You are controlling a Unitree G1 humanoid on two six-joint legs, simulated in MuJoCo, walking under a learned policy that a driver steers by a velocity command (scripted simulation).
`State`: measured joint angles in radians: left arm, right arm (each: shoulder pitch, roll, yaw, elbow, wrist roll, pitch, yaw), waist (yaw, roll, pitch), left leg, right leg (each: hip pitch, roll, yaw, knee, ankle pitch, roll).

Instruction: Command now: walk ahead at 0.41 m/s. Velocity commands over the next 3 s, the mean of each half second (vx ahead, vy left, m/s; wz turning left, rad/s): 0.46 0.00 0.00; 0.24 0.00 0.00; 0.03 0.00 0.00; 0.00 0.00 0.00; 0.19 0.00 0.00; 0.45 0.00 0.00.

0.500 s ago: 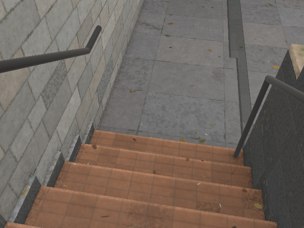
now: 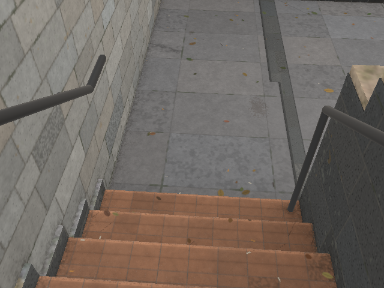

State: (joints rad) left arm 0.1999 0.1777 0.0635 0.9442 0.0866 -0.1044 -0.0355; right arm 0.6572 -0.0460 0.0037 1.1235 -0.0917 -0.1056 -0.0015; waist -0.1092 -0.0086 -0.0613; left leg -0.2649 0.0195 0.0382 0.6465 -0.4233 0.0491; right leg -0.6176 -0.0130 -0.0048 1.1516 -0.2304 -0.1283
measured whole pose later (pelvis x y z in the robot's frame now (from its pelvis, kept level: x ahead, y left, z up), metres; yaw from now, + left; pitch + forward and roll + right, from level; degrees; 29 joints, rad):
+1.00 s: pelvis +0.42 -0.07 -0.34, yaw -1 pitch +1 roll +3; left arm 0.24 0.24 0.03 0.96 0.06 -0.05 -0.10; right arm 0.49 -0.15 0.03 1.07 -0.03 -0.04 0.11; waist -0.06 -0.04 -0.02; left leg -0.54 -0.04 -0.03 1.84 -0.89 -0.03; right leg -0.28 -0.02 -0.05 0.34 -0.07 -0.05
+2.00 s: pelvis +0.52 -0.04 -0.36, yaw -1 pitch +0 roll -1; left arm 0.26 0.19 0.07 1.05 0.01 -0.08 -0.08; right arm 0.23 -0.17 -0.07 1.08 -0.01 -0.07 0.08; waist 0.00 0.01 0.02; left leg -0.29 0.07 0.06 0.60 -0.31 -0.01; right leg -0.20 0.02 -0.06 0.53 -0.34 -0.02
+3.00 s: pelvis +0.86 +0.00 -0.54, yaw -1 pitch +0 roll -2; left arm 0.33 0.20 0.03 0.97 0.12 -0.10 -0.04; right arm 0.43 -0.19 0.01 1.01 -0.08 -0.11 0.08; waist 0.02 0.04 -0.02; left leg -0.67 -0.06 -0.09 1.81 -0.45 0.08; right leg -0.23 0.07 -0.04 0.52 -0.30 -0.06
